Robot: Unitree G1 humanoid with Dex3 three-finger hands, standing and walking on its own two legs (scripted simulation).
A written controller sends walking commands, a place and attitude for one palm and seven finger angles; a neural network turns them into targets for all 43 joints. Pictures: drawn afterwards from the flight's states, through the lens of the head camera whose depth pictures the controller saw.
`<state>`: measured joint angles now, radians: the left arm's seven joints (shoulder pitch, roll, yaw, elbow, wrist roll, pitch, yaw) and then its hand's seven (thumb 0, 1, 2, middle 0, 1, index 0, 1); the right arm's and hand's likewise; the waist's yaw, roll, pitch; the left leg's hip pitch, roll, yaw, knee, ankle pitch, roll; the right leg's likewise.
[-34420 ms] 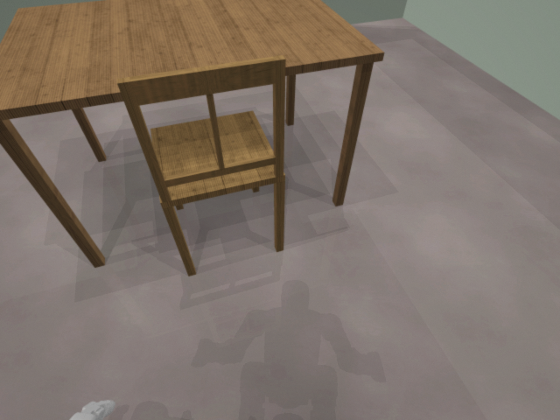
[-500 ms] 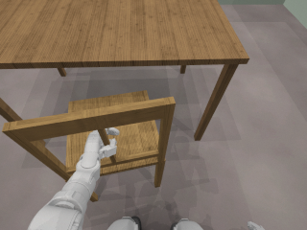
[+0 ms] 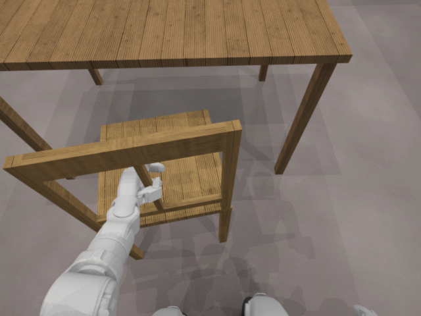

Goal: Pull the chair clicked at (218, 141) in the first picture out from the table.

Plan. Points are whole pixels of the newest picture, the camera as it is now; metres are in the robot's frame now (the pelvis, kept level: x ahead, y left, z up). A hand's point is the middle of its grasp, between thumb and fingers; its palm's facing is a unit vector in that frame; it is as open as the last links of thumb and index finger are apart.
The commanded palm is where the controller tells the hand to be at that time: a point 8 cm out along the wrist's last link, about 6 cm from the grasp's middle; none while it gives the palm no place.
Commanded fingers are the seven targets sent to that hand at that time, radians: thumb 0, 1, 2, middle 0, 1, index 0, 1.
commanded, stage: step backward, pulling the chair out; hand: left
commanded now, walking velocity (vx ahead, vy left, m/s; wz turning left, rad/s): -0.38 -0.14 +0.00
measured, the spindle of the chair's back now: (150, 188) +0.39 +0.14 -0.09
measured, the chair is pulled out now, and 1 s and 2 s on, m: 0.22 0.38 0.62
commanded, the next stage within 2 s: stop walking, hand still on the chair in 1.48 s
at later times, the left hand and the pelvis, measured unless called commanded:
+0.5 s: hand (150, 226) +0.29 +0.12 -0.06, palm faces -0.03 -0.98 -0.18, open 5.0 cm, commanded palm +0.29 +0.17 -0.05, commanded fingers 0.00 0.90 0.90 -0.50 -1.45 -0.50 -1.45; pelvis -0.08 +0.01 +0.00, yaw -1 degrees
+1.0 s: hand (148, 270) +0.21 +0.12 -0.06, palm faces -0.06 -0.98 -0.17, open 4.9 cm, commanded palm +0.20 +0.17 -0.05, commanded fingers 0.00 0.90 0.90 -0.50 -1.45 -0.50 -1.45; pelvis -0.18 +0.02 +0.01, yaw +0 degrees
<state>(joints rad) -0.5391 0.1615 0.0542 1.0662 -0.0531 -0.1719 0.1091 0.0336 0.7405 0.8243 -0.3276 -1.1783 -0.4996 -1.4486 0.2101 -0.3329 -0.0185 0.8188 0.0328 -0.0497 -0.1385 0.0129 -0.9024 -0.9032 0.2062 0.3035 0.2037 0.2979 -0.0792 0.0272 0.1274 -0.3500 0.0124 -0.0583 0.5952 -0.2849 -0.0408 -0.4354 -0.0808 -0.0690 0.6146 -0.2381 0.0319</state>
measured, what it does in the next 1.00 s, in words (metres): walks backwards: right foot, then left foot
